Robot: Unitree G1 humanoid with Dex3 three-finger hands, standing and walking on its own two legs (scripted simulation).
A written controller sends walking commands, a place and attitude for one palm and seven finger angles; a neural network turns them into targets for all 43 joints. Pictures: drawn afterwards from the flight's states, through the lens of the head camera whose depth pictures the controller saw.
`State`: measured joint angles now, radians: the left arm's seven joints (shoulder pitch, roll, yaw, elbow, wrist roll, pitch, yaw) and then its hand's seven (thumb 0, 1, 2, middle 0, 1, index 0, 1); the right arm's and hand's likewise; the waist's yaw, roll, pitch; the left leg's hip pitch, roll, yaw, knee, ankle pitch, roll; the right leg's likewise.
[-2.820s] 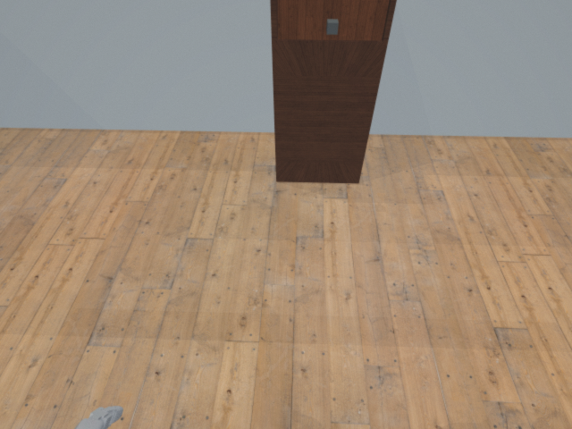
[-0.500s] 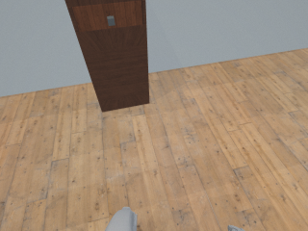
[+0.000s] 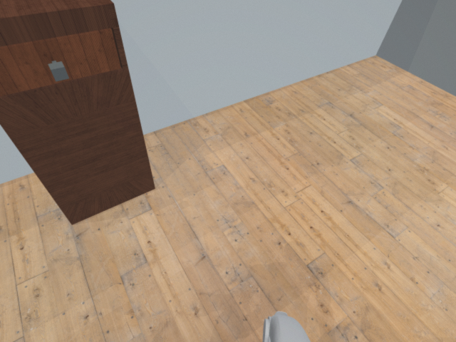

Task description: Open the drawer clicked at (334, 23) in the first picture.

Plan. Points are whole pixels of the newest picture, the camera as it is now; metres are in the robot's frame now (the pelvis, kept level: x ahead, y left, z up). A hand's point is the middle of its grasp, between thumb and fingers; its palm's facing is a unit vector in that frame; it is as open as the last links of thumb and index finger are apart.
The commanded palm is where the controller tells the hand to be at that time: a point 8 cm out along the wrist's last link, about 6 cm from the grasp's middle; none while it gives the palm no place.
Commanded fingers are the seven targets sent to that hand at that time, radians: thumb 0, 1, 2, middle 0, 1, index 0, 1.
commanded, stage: walk to a spot facing it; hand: left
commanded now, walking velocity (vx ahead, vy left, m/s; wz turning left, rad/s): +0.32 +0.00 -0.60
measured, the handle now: (57, 68) +0.82 +0.56 +0.02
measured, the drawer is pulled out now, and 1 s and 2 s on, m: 0.00 0.00 0.00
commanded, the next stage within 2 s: turn to face it in 0.34 s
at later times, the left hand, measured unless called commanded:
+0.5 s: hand (175, 267) +0.31 +0.13 -0.16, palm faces -0.23 -0.94 -0.26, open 7.3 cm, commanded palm none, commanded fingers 0.00 0.90 0.90 -0.20 -0.30 -0.20 -0.30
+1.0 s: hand (159, 257) +0.34 +0.17 -0.18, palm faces -0.02 -0.98 -0.19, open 7.4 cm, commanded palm none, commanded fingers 0.00 0.90 0.90 -0.20 -0.30 -0.20 -0.30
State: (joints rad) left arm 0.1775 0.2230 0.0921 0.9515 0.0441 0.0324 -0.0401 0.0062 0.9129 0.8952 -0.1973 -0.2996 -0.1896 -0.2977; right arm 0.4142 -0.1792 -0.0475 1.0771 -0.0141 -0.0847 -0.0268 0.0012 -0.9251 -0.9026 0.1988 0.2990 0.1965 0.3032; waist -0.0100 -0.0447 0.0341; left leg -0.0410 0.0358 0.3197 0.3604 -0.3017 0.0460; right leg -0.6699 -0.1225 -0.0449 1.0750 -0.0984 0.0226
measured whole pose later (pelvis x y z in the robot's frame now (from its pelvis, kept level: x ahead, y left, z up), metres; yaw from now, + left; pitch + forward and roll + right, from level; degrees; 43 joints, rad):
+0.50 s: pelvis +0.20 -0.05 -0.01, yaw -15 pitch -1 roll +0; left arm 0.23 0.20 0.06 0.99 0.02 -0.04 0.00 0.00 0.93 0.89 -0.21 -0.30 -0.20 -0.30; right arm 0.17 -0.18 -0.05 0.94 -0.02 -0.02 -0.01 0.01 -0.91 -0.90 0.20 0.30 0.20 0.30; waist -0.02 0.03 0.07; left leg -0.60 0.17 0.03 1.13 -0.28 -0.07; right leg -0.25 0.07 -0.07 0.48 -0.21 -0.10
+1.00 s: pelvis +0.28 -0.01 +0.00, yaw -4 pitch +1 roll -2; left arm 0.23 0.19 0.07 0.99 0.02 0.04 0.02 0.01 0.91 0.89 -0.20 -0.30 -0.20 -0.30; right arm 0.21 -0.18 -0.04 0.97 -0.02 0.02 0.00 0.00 -0.92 -0.90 0.20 0.30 0.20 0.30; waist 0.00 -0.01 0.06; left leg -0.34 -0.03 0.03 0.47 -0.14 0.08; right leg -0.44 -0.07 -0.01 1.00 -0.43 0.06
